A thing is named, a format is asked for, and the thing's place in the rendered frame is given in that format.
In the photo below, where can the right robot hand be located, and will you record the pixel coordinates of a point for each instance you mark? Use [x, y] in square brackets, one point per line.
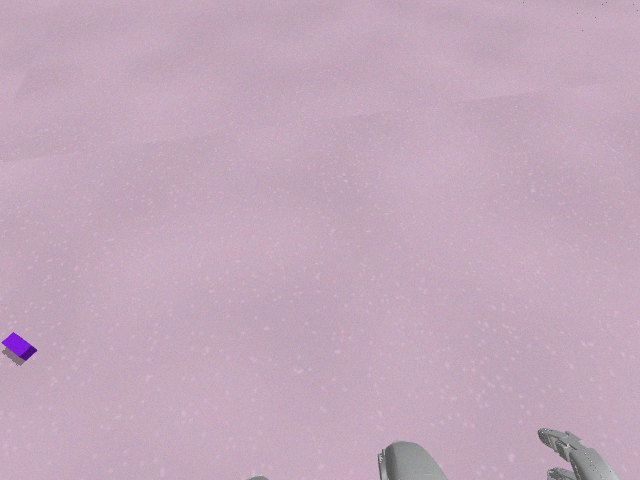
[587, 463]

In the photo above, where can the small box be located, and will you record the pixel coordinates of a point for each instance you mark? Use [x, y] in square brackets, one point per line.
[19, 346]

